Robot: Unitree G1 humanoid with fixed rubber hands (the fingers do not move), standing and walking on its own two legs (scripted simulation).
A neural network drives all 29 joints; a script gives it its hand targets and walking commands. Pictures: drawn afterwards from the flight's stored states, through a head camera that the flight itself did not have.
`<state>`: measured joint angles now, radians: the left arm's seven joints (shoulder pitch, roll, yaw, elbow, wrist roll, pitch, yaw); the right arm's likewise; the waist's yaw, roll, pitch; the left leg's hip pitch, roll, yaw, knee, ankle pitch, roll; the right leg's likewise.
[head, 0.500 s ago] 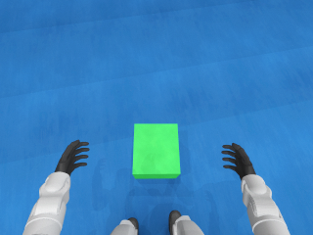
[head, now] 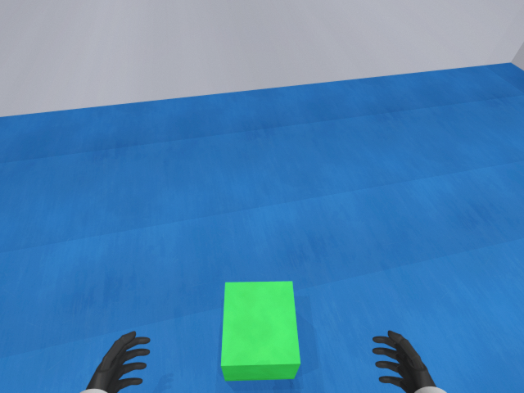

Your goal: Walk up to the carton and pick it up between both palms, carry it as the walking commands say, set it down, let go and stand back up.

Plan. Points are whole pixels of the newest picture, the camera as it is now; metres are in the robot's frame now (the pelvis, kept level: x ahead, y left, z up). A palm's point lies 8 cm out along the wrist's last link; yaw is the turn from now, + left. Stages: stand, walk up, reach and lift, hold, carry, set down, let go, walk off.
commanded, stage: let go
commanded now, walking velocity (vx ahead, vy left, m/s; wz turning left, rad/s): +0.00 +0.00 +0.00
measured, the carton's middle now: (259, 330) +0.45 -0.01 -0.68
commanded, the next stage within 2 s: stand in 0.24 s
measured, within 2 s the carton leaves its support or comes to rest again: neither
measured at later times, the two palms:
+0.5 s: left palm out of the picture +0.15 +0.29 -0.08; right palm out of the picture +0.15 -0.29 -0.08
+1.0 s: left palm out of the picture +0.14 +0.29 -0.09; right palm out of the picture +0.13 -0.30 -0.09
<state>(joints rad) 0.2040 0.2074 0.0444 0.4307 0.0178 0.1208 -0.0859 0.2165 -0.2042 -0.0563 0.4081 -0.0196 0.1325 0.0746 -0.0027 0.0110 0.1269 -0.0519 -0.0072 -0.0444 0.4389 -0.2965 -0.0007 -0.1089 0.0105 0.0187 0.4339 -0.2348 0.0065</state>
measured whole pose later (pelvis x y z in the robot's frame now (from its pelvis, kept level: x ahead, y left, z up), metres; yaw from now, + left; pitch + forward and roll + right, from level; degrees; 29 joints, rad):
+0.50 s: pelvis +0.02 +0.00 +0.00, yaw +0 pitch -1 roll +0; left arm 0.20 0.33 0.05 0.68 0.04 0.03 0.00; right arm 0.20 -0.34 -0.05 0.66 -0.04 0.04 -0.01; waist 0.00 0.01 0.02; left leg -0.14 -0.01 -0.04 0.49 -0.34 0.00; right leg -0.20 0.01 0.02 0.50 -0.28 0.00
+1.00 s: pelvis +0.02 +0.00 +0.00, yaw +0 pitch -1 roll +0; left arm 0.15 0.35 0.02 0.86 0.03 0.00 0.02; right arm 0.18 -0.36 -0.01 0.83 -0.03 0.01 -0.02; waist 0.00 0.01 0.02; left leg -0.09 -0.01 -0.05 0.41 -0.30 -0.01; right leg -0.15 0.01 0.01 0.43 -0.25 0.00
